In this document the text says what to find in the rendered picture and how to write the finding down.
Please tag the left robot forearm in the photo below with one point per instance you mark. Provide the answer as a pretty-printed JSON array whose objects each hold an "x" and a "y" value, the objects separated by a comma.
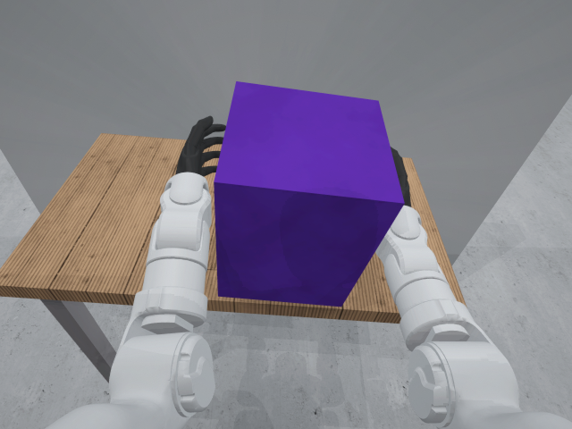
[{"x": 172, "y": 298}]

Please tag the right robot upper arm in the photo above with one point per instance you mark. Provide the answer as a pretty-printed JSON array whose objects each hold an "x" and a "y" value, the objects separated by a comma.
[{"x": 469, "y": 385}]

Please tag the robot left hand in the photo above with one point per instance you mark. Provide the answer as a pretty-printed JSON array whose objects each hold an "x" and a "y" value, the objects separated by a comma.
[{"x": 192, "y": 157}]

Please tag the table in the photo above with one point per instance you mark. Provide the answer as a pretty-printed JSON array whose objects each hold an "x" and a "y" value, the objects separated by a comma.
[{"x": 90, "y": 244}]

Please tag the left robot upper arm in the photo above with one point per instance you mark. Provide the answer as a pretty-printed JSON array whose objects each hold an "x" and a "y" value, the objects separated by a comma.
[{"x": 158, "y": 382}]

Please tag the carton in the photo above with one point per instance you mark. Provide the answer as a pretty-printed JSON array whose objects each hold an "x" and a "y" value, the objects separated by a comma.
[{"x": 305, "y": 190}]

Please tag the right robot forearm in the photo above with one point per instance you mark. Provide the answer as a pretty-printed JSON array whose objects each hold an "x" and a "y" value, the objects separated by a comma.
[{"x": 428, "y": 309}]

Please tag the robot right hand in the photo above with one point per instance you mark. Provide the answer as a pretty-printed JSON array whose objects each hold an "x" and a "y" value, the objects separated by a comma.
[{"x": 402, "y": 175}]

